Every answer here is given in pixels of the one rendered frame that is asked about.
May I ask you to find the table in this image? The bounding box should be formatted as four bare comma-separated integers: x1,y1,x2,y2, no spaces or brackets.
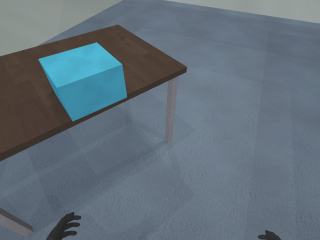
0,24,187,237

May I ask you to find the robot right hand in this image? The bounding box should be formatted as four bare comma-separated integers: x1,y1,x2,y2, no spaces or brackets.
258,230,281,240

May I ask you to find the carton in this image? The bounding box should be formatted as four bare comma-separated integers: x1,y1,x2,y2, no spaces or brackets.
38,42,127,121

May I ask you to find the robot left hand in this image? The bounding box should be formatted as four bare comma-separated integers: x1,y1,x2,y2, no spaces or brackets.
46,212,82,240

